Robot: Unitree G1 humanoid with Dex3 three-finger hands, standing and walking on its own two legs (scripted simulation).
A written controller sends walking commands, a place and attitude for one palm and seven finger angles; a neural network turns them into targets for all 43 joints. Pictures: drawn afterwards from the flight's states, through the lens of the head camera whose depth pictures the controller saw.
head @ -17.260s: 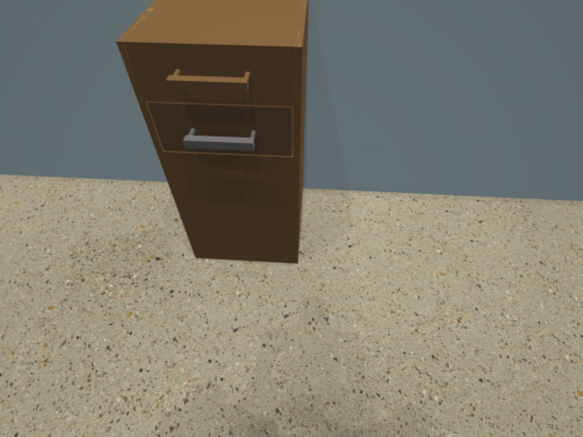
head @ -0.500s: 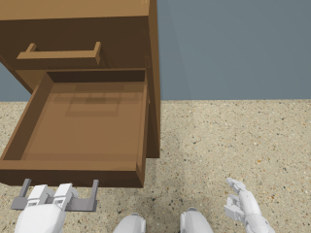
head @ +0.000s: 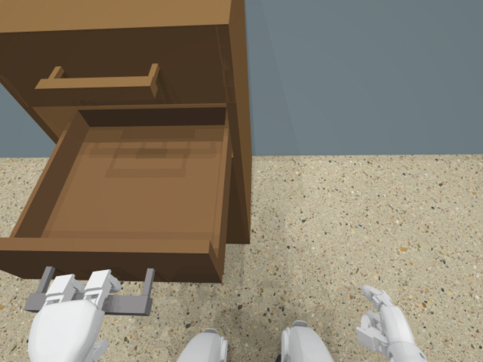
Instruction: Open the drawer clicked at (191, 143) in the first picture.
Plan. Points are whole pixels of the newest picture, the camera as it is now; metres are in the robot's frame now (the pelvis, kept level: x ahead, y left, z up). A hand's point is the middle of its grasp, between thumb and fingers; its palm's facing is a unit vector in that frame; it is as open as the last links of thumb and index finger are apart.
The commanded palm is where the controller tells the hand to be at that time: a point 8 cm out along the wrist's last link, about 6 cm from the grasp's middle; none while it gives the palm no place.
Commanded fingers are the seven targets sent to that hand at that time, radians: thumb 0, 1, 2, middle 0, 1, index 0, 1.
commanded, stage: open the thumb to release the handle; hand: left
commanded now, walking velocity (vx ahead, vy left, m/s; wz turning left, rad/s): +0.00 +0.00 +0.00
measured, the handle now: (94, 289) +0.23 +0.26 -0.01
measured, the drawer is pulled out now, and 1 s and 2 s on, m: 0.30 0.30 0.30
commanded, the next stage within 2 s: lift the hand off the handle in 0.10 s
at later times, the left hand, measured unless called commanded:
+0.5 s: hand (88, 325) +0.18 +0.26 -0.03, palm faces -0.06 -0.06 -1.00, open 13.8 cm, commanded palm +0.16 +0.26 +0.02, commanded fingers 0.00 -0.50 0.30 -0.30 -1.20 -0.30 -1.20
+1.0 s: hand (78, 318) +0.18 +0.26 +0.01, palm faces -0.08 -0.08 -0.99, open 13.7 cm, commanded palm +0.16 +0.26 +0.06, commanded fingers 0.00 -0.50 0.30 -0.30 -1.20 -0.30 -1.20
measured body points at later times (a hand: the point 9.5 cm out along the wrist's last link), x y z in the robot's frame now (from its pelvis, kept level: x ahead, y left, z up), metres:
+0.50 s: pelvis +0.00 +0.00 +0.00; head +0.08 -0.02 +0.44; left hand +0.17 +0.26 +0.03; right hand +0.20 -0.23 -0.11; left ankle -0.01 +0.13 -0.64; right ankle +0.05 -0.08 -0.64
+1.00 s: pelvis +0.02 +0.01 +0.03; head +0.09 -0.01 +0.47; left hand +0.18 +0.26 +0.06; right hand +0.21 -0.22 -0.08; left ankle -0.01 +0.13 -0.64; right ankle +0.05 -0.08 -0.64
